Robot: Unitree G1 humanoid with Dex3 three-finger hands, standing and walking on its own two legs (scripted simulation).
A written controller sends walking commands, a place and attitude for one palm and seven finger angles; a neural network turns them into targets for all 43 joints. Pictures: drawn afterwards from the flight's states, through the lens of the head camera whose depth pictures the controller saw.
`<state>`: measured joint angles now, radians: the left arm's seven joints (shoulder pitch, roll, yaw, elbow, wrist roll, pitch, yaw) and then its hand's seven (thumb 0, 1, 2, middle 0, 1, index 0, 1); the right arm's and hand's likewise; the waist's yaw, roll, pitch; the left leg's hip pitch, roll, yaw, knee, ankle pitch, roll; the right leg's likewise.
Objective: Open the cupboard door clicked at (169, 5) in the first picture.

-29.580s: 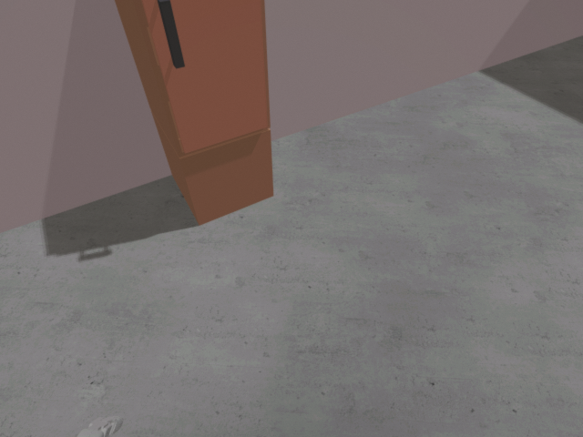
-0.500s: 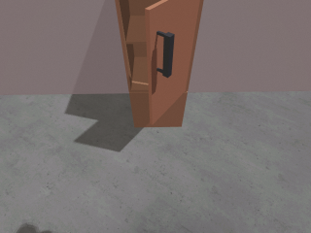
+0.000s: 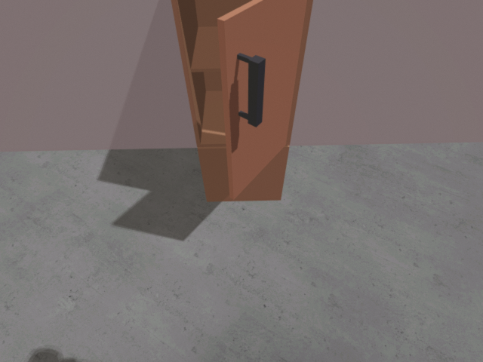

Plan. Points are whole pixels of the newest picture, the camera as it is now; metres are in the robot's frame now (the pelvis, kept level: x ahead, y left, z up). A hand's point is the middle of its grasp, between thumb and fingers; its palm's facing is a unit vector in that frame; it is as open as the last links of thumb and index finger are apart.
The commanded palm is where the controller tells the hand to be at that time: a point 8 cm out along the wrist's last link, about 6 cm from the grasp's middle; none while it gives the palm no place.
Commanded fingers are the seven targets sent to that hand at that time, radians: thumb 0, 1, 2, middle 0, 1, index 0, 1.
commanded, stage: walk to a spot facing it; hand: left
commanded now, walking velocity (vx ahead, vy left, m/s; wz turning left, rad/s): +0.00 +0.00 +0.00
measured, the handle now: (248, 91) +0.69 +0.02 +0.07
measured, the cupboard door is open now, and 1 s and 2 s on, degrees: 52 52 52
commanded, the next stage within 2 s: none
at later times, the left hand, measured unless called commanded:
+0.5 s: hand out of the picture +0.07 +0.18 -0.18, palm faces -0.17 -0.95 -0.26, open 7.4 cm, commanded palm none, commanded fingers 0.00 0.90 0.90 -0.20 -0.30 -0.20 -0.30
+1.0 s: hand out of the picture +0.14 +0.17 -0.19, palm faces -0.41 -0.89 -0.23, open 7.4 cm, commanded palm none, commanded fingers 0.00 0.90 0.90 -0.20 -0.30 -0.20 -0.30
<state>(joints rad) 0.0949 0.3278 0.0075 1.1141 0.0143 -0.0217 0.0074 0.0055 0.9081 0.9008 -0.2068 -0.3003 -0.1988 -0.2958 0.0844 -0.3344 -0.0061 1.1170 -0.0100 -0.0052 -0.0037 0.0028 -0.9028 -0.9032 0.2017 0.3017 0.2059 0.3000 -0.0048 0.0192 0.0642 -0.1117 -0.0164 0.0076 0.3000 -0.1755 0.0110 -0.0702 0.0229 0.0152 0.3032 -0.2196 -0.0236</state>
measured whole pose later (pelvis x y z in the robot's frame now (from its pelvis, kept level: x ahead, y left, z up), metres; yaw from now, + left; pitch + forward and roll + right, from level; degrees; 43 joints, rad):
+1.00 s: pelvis -0.03 +0.01 -0.02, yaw -29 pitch +1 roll -1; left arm 0.17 0.28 0.09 0.93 0.03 0.07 -0.02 0.01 0.91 0.90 -0.21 -0.30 -0.20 -0.30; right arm 0.09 -0.20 -0.03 0.89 -0.02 0.01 -0.04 0.00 -0.90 -0.90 0.20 0.30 0.20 0.30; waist 0.04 -0.05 0.11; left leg -0.26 0.04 -0.01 0.54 -0.30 -0.02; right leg -0.48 0.07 0.11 0.89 -0.46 0.04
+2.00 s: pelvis +0.07 -0.19 -0.03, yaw -62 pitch +0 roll +0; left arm 0.04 0.23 0.06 0.91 0.02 -0.04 -0.04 0.00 0.91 0.90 -0.20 -0.30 -0.19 -0.29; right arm 0.42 -0.20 -0.02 1.08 -0.01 0.00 0.00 0.01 -0.90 -0.90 0.20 0.30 0.20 0.30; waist -0.06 0.01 0.11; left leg -0.29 0.16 0.09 1.08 -0.48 -0.05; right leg -0.39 -0.02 -0.11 0.65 -0.26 -0.06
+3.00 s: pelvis +0.24 -0.61 -0.01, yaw -66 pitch +1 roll -1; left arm 0.34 0.17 0.05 1.12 0.02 -0.07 -0.01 0.00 0.93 0.90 -0.20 -0.30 -0.20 -0.30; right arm 0.14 -0.17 -0.05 1.00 -0.02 -0.05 0.03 0.00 -0.91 -0.90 0.20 0.30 0.20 0.30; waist 0.02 -0.03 0.05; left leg -0.43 0.09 0.13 0.55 -0.20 -0.01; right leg -0.05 -0.04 -0.15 0.41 -0.36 0.01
